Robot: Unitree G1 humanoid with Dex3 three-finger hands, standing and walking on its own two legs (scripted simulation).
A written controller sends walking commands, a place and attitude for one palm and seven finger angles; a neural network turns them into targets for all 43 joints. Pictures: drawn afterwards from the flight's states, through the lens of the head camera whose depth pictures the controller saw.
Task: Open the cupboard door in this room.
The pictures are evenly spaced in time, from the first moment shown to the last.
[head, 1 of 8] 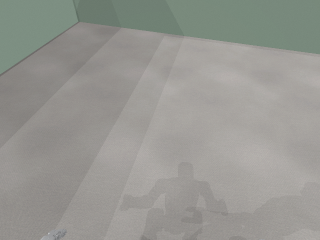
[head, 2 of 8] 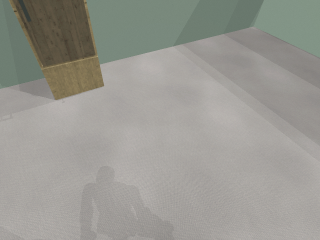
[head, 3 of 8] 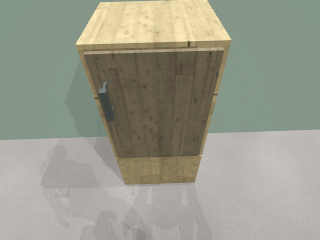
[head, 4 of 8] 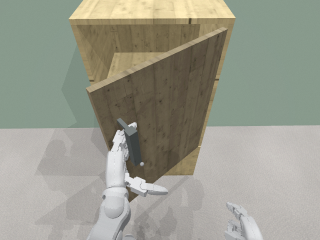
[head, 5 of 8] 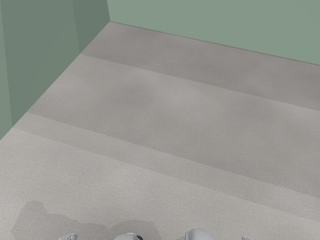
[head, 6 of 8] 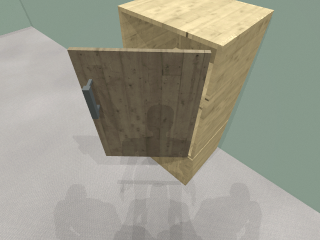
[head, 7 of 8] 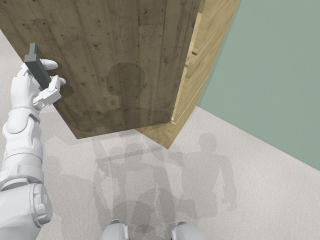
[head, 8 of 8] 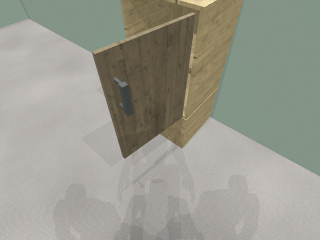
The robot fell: no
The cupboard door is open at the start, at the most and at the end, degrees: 0 81 81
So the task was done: yes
